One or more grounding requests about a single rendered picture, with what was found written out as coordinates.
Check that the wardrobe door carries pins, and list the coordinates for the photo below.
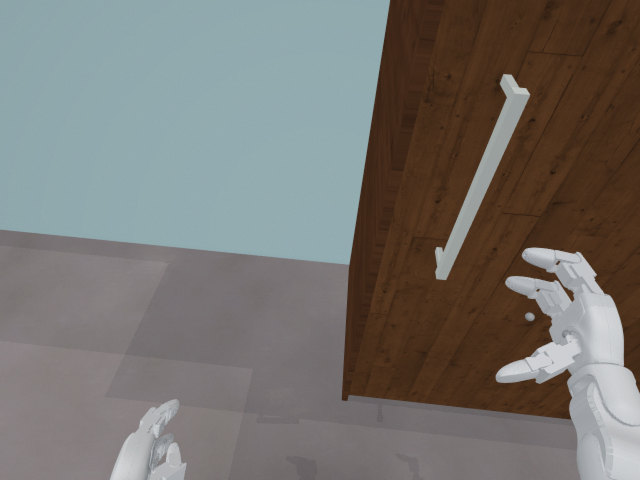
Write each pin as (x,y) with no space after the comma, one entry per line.
(569,180)

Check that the robot right forearm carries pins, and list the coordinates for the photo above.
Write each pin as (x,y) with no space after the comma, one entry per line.
(605,410)

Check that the robot left hand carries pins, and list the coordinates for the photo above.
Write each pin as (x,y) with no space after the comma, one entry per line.
(141,452)

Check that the robot right hand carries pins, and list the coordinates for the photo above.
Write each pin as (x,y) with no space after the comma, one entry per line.
(592,318)

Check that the handle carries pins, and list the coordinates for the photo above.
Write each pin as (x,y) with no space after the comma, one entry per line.
(511,112)

